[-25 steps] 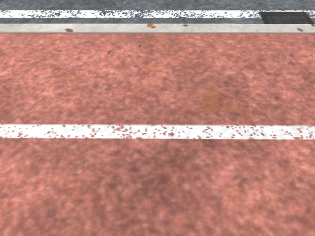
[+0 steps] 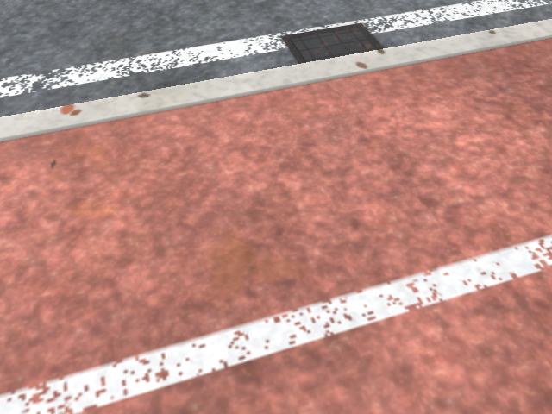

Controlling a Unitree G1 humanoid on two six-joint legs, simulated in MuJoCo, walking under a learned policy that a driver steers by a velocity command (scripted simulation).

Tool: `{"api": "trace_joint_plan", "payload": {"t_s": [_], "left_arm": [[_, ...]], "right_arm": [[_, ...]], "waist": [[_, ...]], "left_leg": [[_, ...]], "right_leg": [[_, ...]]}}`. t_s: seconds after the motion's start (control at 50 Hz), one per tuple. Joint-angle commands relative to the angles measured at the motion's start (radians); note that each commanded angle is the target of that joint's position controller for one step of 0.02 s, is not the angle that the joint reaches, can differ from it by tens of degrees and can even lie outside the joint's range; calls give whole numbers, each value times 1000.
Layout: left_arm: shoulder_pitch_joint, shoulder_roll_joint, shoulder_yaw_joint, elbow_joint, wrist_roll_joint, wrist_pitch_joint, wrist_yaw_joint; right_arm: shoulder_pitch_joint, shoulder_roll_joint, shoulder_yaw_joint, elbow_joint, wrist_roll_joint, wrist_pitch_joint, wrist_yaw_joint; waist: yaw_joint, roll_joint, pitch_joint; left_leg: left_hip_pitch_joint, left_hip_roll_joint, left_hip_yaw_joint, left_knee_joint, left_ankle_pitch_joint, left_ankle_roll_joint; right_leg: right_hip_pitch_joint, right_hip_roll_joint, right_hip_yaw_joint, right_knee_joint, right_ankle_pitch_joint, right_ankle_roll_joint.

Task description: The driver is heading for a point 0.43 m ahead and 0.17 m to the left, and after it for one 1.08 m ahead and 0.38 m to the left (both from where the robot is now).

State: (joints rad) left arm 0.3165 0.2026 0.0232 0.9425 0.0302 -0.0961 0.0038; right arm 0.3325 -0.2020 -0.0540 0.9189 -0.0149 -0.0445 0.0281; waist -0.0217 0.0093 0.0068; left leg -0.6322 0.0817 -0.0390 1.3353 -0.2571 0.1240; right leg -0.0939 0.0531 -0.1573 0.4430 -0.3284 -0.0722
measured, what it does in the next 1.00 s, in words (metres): walks ahead, turning left: left foot, then right foot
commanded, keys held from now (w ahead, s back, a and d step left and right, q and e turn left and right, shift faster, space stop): w+q+shift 0.72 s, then w+shift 0.08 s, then w+e+shift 0.16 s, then shift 0.04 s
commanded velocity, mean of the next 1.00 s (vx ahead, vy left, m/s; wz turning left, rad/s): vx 1.00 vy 0.00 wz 0.71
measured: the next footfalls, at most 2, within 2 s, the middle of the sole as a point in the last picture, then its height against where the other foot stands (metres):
left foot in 0.22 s outside the picture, level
right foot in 0.66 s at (230, 283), level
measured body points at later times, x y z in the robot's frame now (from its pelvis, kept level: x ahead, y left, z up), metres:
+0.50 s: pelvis +0.47 +0.11 +0.00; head +0.50 +0.12 +0.45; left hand +0.65 +0.39 -0.04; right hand +0.55 -0.16 -0.12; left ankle +0.39 +0.09 -0.73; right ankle +0.71 -0.02 -0.65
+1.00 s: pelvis +0.89 +0.30 +0.00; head +0.91 +0.33 +0.45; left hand +0.62 +0.41 -0.12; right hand +1.24 +0.38 -0.02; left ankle +0.94 +0.51 -0.69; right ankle +0.86 +0.11 -0.73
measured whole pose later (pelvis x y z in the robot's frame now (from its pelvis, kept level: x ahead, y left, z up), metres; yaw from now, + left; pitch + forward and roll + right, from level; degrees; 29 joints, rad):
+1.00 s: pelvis +0.89 +0.30 +0.00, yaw +43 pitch +3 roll -2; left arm 0.62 0.27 0.04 0.93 0.01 -0.10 -0.02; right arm -0.10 -0.28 0.02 0.55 -0.04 -0.06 0.08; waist 0.13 0.04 0.00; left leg -0.73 0.05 -0.02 0.76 -0.05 0.08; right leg 0.11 0.02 -0.06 0.17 -0.32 0.01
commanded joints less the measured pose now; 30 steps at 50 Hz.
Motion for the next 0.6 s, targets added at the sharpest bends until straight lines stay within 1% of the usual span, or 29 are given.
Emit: {"api": "trace_joint_plan", "payload": {"t_s": [0.02, 0.04, 0.06, 0.08, 0.1, 0.12, 0.14, 0.16, 0.18, 0.2, 0.22, 0.24, 0.26, 0.28, 0.3, 0.32, 0.34, 0.36, 0.38, 0.4, 0.42, 0.44, 0.46, 0.48, 0.52, 0.54, 0.56, 0.58, 0.6], "left_arm": [[-21, 75, 18, -34, -23, -44, 1], [-32, 65, 15, -30, -21, -50, 0], [-41, 62, 15, -29, -21, -55, 4], [-39, 73, 15, -29, -25, -57, 11], [-20, 92, 16, -28, -28, -61, 19], [15, 131, 21, -21, -35, -66, 24], [33, 159, 29, -19, -31, -61, 33], [34, 194, 40, -27, -22, -48, 44], [1, 229, 52, -46, -6, -26, 54], [-49, 263, 65, -72, 6, -3, 56], [-100, 281, 74, -92, 7, 13, 46], [-144, 152, 45, -127, 14, 3, 16], [-8, 86, 20, -249, -24, -16, 3], [-65, 115, 7, -268, -10, -41, 3], [-117, 147, 10, -270, -7, -52, 1], [-155, 135, 5, -280, 7, -50, 0], [-160, 122, -4, -286, 29, -33, -1], [-150, 119, -8, -286, 41, -5, -3], [-153, 117, -11, -293, 44, 17, -4], [-185, 117, -14, -313, 44, 31, -5], [-259, 117, -19, -348, 40, 36, -8], [-335, 113, -25, -383, 30, 35, -13], [-386, 101, -31, -405, 22, 32, -18], [-413, 92, -34, -417, 16, 31, -22], [-447, 88, -37, -432, 3, 28, -24], [-466, 94, -36, -442, -2, 27, -22], [-474, 103, -33, -453, -5, 24, -19], [-449, 119, -27, -451, -6, 21, -15], [-390, 148, -15, -438, -5, 19, -7]], "right_arm": [[-87, -15, -3, -105, -1, 13, 12], [-132, -7, 4, -131, 2, 6, 15], [-161, -11, 8, -143, 4, 2, 20], [-193, -14, 12, -156, 7, -3, 26], [-193, -19, 14, -152, 11, -3, 34], [-198, -22, 15, -169, 5, -8, 39], [-172, -51, 9, -160, 3, -7, 38], [-116, -84, 0, -146, 2, -3, 34], [6, -134, -17, -117, 6, 2, 29], [196, -193, -42, -70, 3, 8, 24], [352, -239, -69, -24, 5, 15, 10], [248, -263, -82, -23, 25, 30, -7], [153, -363, -93, -76, -17, 35, -10], [148, -328, -94, -99, -14, 36, -21], [145, -263, -80, -84, -17, 29, -32], [121, -232, -69, -76, -14, 19, -34], [94, -231, -63, -87, -6, 3, -38], [72, -210, -51, -92, 2, -10, -40], [66, -204, -45, -97, 10, -23, -37], [64, -217, -45, -106, 15, -36, -33], [65, -231, -47, -114, 17, -45, -31], [72, -230, -47, -117, 16, -48, -31], [77, -225, -48, -119, 18, -49, -27], [91, -229, -52, -120, 22, -48, -22], [128, -247, -62, -119, 29, -45, -14], [139, -252, -64, -119, 28, -44, -13], [133, -257, -67, -123, 25, -43, -16], [111, -264, -70, -131, 25, -42, -21], [94, -283, -74, -139, 24, -43, -25]], "waist": [[-20, -64, 152], [-28, -82, 165], [-36, -74, 171], [-34, -40, 168], [-30, -18, 135], [-40, -43, 138], [-57, -68, 101], [-90, -108, 53], [-164, -139, -26], [-264, -140, -122], [-342, -79, -183], [-237, 166, -66], [-58, 343, -246], [-95, 145, -281], [-76, -18, -132], [-28, -105, -46], [7, -116, -10], [42, -122, 21], [58, -112, 39], [59, -103, 56], [43, -89, 85], [23, -67, 110], [4, -48, 114], [-17, -26, 98], [-64, 16, 54], [-78, 31, 46], [-78, 44, 43], [-59, 46, 26], [-30, 50, -17]], "left_leg": [[-141, 46, 32, -134, 129, -14], [-117, 43, 61, -211, 197, -11], [-73, 39, 86, -303, 265, -3], [-13, 20, 134, -413, 319, 6], [68, -23, 178, -480, 378, 19], [117, -41, 207, -538, 407, 35], [149, -87, 240, -558, 369, 48], [211, -127, 257, -573, 316, 58], [341, -168, 261, -571, 242, 70], [540, -192, 230, -581, 181, 98], [736, -178, 144, -683, 138, 137], [778, -105, -37, -700, 101, 166], [1054, 121, -608, -839, 46, 392], [1056, 169, -813, -1049, -159, 391], [903, 157, -768, -1105, -202, 324], [739, 120, -674, -1101, -128, 271], [614, 78, -582, -1085, -22, 253], [497, 37, -507, -1094, 42, 241], [419, 2, -453, -1104, 78, 237], [356, -26, -411, -1128, 98, 232], [304, -54, -377, -1161, 151, 228], [273, -76, -354, -1182, 221, 218], [264, -102, -324, -1177, 294, 192], [283, -120, -304, -1162, 376, 165], [371, -113, -313, -1139, 511, 129], [420, -99, -327, -1126, 555, 119], [456, -86, -340, -1102, 585, 108], [478, -87, -344, -1058, 649, 87], [510, -87, -355, -978, 773, 64]], "right_leg": [[-75, -224, 53, -322, 424, -19], [-98, -201, -5, -340, 503, -17], [-112, -178, -59, -354, 539, -13], [-112, -170, -95, -377, 574, -9], [-84, -170, -122, -373, 753, -1], [-44, -218, -124, -321, 973, 3], [47, -238, -127, -250, 1185, 15], [107, -250, -125, -151, 1325, 23], [131, -265, -114, 23, 1426, 23], [96, -280, -96, 292, 1459, 16], [-6, -229, -93, 660, 1231, 12], [-317, -32, -53, 1053, 149, 37], [-686, 43, 138, 1319, -175, 78], [-776, -1, 244, 1275, -96, 52], [-785, -54, 256, 1170, -42, 42], [-735, -96, 253, 1061, -17, 46], [-679, -118, 255, 1008, -26, 56], [-626, -138, 249, 959, -31, 73], [-602, -156, 238, 897, -52, 90], [-584, -168, 221, 803, -67, 104], [-571, -172, 192, 696, -14, 117], [-557, -165, 168, 590, 75, 129], [-518, -154, 158, 478, 195, 132], [-478, -136, 148, 383, 306, 127], [-427, -91, 128, 255, 427, 113], [-415, -79, 131, 213, 443, 105], [-389, -71, 143, 160, 443, 96], [-320, -54, 151, 102, 428, 87], [-225, -26, 158, 75, 386, 79]]}}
